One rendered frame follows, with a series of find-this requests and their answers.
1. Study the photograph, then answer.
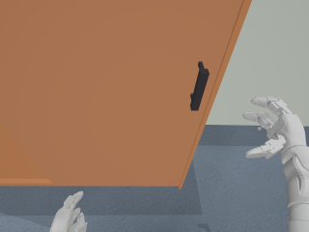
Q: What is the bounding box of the wardrobe door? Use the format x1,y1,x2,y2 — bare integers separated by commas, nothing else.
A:
0,124,47,179
0,0,242,187

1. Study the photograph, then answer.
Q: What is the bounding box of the right robot forearm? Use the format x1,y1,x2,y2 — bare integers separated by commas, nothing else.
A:
280,145,309,232

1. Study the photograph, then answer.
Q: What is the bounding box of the handle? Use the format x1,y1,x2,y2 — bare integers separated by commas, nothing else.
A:
190,61,210,111

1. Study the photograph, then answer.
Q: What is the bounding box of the right robot hand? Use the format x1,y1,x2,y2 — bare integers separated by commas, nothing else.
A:
242,96,307,159

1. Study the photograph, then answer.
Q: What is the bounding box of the left robot hand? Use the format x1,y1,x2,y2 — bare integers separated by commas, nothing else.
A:
49,190,88,232

